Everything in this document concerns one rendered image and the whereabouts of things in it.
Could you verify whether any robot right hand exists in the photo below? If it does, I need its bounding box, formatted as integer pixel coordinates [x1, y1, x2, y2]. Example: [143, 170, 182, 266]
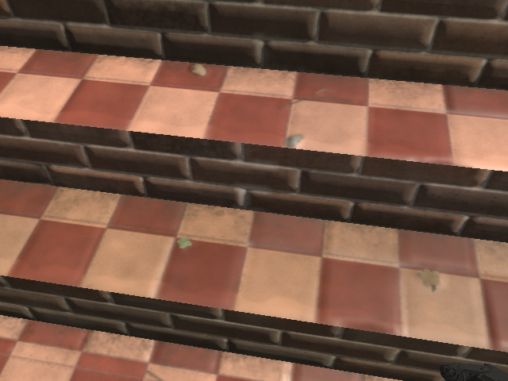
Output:
[440, 363, 508, 381]

